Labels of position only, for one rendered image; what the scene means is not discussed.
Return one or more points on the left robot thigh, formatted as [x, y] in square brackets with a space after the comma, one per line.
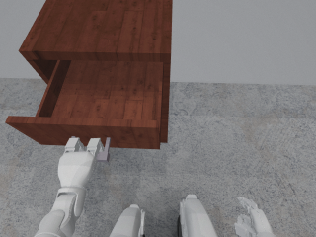
[131, 223]

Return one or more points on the handle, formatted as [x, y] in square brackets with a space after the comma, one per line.
[102, 156]

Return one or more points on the cabinet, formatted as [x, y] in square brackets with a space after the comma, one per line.
[103, 30]

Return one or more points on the drawer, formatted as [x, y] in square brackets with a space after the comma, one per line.
[120, 100]

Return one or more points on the right robot shin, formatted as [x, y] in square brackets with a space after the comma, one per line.
[184, 229]

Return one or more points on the robot right hand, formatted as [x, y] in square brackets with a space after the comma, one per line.
[250, 226]

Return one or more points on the robot left hand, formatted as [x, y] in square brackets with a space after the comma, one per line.
[76, 166]

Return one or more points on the robot left forearm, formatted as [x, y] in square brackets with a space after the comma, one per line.
[67, 208]

